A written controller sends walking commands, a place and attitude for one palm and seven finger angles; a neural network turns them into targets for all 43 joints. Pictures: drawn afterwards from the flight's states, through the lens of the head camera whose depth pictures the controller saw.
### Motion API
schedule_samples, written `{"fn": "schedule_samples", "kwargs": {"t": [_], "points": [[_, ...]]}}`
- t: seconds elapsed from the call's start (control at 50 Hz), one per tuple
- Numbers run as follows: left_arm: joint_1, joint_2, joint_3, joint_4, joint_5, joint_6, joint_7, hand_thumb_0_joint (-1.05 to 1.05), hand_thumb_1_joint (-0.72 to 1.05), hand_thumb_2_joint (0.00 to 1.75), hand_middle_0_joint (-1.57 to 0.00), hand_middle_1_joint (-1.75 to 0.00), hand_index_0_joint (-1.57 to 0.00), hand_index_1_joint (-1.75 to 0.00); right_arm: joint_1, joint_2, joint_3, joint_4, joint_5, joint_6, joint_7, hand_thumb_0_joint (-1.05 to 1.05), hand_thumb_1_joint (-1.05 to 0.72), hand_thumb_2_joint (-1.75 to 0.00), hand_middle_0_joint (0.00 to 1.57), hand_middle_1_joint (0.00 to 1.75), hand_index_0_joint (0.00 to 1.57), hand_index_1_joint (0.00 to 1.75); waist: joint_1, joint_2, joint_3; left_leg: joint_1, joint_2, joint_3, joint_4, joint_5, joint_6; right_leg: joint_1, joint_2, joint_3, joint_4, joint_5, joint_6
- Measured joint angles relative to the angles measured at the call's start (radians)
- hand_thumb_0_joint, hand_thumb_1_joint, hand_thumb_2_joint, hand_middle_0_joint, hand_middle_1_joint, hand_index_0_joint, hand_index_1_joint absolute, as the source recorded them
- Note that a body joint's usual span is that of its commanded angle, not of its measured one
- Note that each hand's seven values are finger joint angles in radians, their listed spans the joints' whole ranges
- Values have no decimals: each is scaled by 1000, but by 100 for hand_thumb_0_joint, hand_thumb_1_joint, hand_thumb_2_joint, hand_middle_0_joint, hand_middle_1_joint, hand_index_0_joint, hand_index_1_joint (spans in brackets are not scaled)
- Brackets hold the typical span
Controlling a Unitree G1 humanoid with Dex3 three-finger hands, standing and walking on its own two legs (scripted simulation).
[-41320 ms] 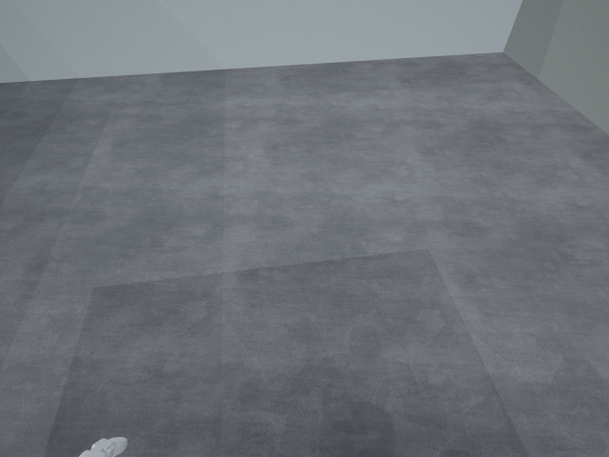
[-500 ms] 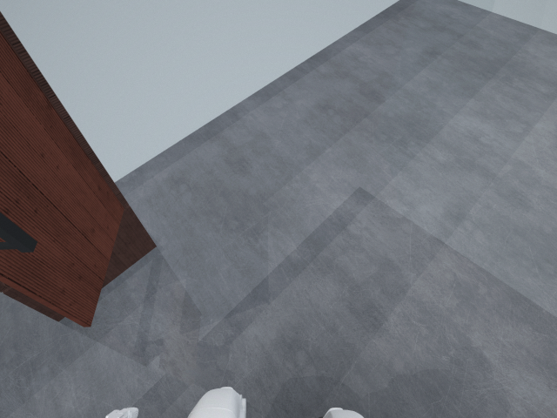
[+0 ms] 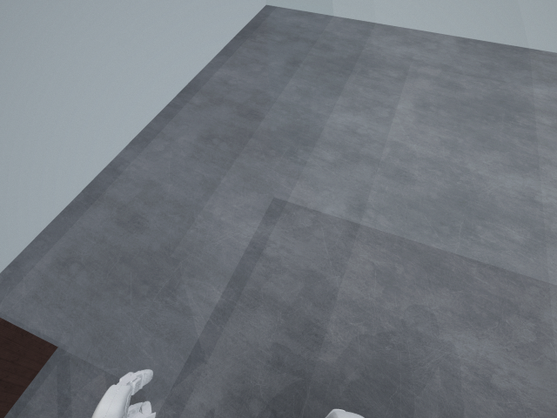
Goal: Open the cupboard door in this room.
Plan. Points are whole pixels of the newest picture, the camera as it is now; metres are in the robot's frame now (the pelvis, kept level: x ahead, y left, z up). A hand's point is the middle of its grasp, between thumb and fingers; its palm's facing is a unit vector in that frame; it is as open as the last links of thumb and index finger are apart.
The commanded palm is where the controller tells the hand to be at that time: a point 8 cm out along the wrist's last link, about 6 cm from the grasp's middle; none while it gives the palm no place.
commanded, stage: walk to a spot facing it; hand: left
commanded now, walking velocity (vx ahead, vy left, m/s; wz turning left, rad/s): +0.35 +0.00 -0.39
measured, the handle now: out of the picture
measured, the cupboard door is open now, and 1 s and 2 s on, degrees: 45 45 45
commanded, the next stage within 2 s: turn to face it in 1.22 s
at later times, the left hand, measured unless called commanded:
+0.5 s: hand (173, 351) +0.25 +0.20 -0.16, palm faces -0.13 -0.98 -0.18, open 7.4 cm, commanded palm none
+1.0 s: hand (250, 230) +0.49 +0.07 -0.15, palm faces -0.22 -0.95 -0.20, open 7.2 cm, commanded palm none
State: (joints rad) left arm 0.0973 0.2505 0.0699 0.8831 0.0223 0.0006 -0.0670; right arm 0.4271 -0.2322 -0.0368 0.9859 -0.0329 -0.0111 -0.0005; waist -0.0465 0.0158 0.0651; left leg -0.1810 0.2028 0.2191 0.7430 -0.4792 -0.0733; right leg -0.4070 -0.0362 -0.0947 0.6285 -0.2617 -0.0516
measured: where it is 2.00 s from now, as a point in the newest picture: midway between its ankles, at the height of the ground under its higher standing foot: (334, 269)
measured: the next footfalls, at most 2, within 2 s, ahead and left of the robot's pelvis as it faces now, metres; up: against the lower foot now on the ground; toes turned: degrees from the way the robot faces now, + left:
left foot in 0.36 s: +0.30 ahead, +0.11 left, +0.00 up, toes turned -4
right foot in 0.76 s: +0.38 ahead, -0.19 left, +0.00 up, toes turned -22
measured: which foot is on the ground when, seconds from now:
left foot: up 0.00-0.34, down 0.36-0.76, up 0.78-1.00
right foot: down 0.00-0.36, up 0.38-0.74, down 0.76-1.00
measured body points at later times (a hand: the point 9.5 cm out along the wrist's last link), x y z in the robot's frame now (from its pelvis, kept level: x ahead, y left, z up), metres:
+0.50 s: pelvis +0.20 +0.01 +0.01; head +0.23 +0.02 +0.46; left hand +0.26 +0.25 -0.15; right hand +0.24 -0.24 -0.12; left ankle +0.26 +0.12 -0.72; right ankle +0.12 -0.10 -0.63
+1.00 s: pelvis +0.41 -0.10 +0.03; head +0.43 -0.10 +0.47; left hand +0.51 +0.12 -0.13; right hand +0.37 -0.33 -0.13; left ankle +0.50 +0.03 -0.67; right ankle +0.35 -0.18 -0.72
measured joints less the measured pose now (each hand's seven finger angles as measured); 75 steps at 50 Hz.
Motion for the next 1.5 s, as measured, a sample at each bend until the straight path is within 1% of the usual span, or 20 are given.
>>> {"fn": "schedule_samples", "kwargs": {"t": [0.04,0.1,0.22,0.34,0.4,0.46,0.52,0.6,0.72,0.76,0.8,0.88,0.98,1.08,1.14,1.22,1.28,1.4,1.46,1.5], "points": [[2,-18,-3,6,-11,-18,20,0,91,89,-20,-30,-20,-30,-48,-11,-5,19,8,22,3,1,-91,-90,20,30,21,30,1,19,30,-123,-26,-108,280,-20,20,16,22,6,37,-18,-4],[47,-40,-11,24,-12,-21,42,0,91,89,-20,-30,-20,-30,-123,-11,-13,10,5,26,3,1,-91,-90,20,30,20,30,5,18,35,-265,-51,-149,402,63,17,86,48,31,-45,-13,3],[146,-68,-20,91,-4,-29,47,0,91,89,-20,-30,-20,-30,-241,20,-18,-54,3,2,15,1,-91,-90,20,30,20,30,26,-16,10,-372,-78,-155,187,196,10,217,72,92,-203,12,1],[222,-75,-16,139,-5,-30,46,0,90,89,-20,-30,-20,-30,-293,39,-12,-77,6,-28,21,1,-91,-90,20,30,20,30,67,-32,-10,-268,-123,-148,-131,268,27,315,77,130,-194,-80,26],[246,-69,-10,156,-11,-19,46,0,90,89,-20,-30,-20,-30,-294,39,-5,-86,-9,-61,9,1,-91,-90,20,30,20,30,70,-31,-22,-228,-129,-139,-149,309,75,227,76,128,91,-199,19],[220,-45,-2,167,-2,-8,44,1,91,89,-20,-30,-20,-30,-260,61,5,-85,-16,-63,0,0,-91,-90,20,30,21,30,62,-53,-15,-180,-134,-107,-135,243,89,60,50,101,458,-186,13],[173,-30,7,145,5,-3,35,1,91,89,-20,-30,-20,-30,-196,76,10,-50,-14,-61,-7,0,-91,-90,20,30,21,30,61,-53,-16,-110,-137,-95,-223,251,76,-72,10,74,554,-90,24],[123,-36,5,103,2,-1,25,1,91,89,-20,-30,-20,-30,-115,62,0,16,-10,-49,-10,0,-93,-90,20,30,21,30,55,-23,-19,-18,-129,-76,-333,257,70,-137,-38,52,369,-12,40],[67,-37,-3,91,3,-8,19,0,91,90,-20,-30,-20,-30,-18,40,-8,82,-12,-28,1,1,-92,-90,20,30,21,30,11,0,-20,85,-104,-35,-343,172,24,-48,-41,2,15,41,40],[59,-26,-5,87,6,-26,20,0,91,90,-20,-30,-20,-30,19,42,-6,98,-5,-22,4,1,-92,-90,20,30,21,30,5,-15,-29,76,-93,-26,-239,94,18,16,-30,6,-68,34,13],[45,-41,-4,95,1,-46,33,0,91,89,-20,-30,-20,-30,7,34,-7,125,5,-2,8,1,-92,-90,20,30,20,30,9,4,-14,-12,-81,-79,31,-14,43,21,-9,-1,-6,10,2],[77,-74,-13,108,-8,-54,59,0,91,89,-20,-30,-20,-30,-52,35,-14,128,7,6,7,1,-91,-90,20,30,20,30,6,4,-13,-208,-89,-127,328,39,51,131,12,-23,-89,-7,10],[149,-66,-7,154,-8,-63,71,-1,95,89,-20,-30,-20,-30,-151,57,-18,65,4,-6,17,1,-91,-90,20,30,20,30,19,-29,-31,-317,-74,-116,146,166,37,257,29,-22,-226,-4,6],[214,-66,-16,204,-7,-63,61,0,93,89,-20,-30,-20,-30,-245,64,-17,18,6,-23,30,1,-91,-90,20,30,20,30,48,-34,-24,-302,-87,-109,-85,267,47,356,35,-22,-250,-70,29],[264,-77,-18,224,-10,-57,60,0,92,89,-20,-30,-20,-30,-276,52,-13,-5,0,-47,28,1,-91,-90,20,30,20,30,63,-27,-25,-232,-108,-97,-206,335,81,371,24,-18,-144,-167,50],[257,-68,-21,237,-10,-27,58,0,92,89,-20,-30,-20,-30,-284,67,-6,-21,-10,-71,8,0,-91,-90,20,30,20,30,58,-50,-10,-206,-123,-70,-111,260,106,146,1,37,419,-225,34],[203,-62,-14,211,-3,-14,52,1,91,89,-20,-30,-20,-30,-239,78,-1,-5,-8,-67,-4,0,-91,-90,20,30,20,30,58,-46,-9,-143,-135,-75,-179,256,89,-4,-25,32,547,-149,44],[112,-78,-18,132,-2,-19,43,1,91,89,-20,-30,-20,-30,-152,48,-12,60,-2,-36,-13,0,-94,-90,20,30,21,30,45,-7,-10,-41,-139,-91,-290,254,71,-67,-69,9,198,-30,72],[87,-68,-21,111,0,-32,45,0,91,89,-20,-30,-20,-30,-105,55,-9,86,4,-15,-10,0,-93,-90,20,30,21,30,26,-16,-18,-35,-143,-115,-236,195,46,6,-62,0,3,38,85],[73,-66,-18,104,2,-41,54,0,91,89,-20,-30,-20,-30,-86,57,-10,98,10,8,-4,0,-93,-90,20,30,21,30,23,-23,-24,-75,-144,-129,-113,76,49,22,-66,-4,-16,26,53]]}}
